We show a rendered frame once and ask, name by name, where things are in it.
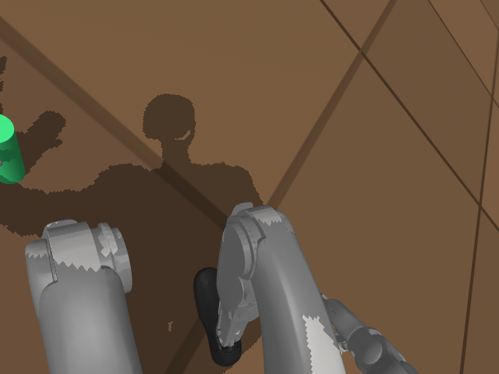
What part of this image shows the right robot foot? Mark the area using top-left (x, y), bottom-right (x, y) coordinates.
top-left (193, 267), bottom-right (242, 367)

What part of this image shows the right robot arm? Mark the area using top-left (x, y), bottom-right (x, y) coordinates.
top-left (347, 326), bottom-right (419, 374)

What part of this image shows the can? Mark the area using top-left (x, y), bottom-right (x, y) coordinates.
top-left (0, 115), bottom-right (26, 184)

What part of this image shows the right robot hand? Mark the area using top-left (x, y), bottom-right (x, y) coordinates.
top-left (320, 293), bottom-right (366, 355)

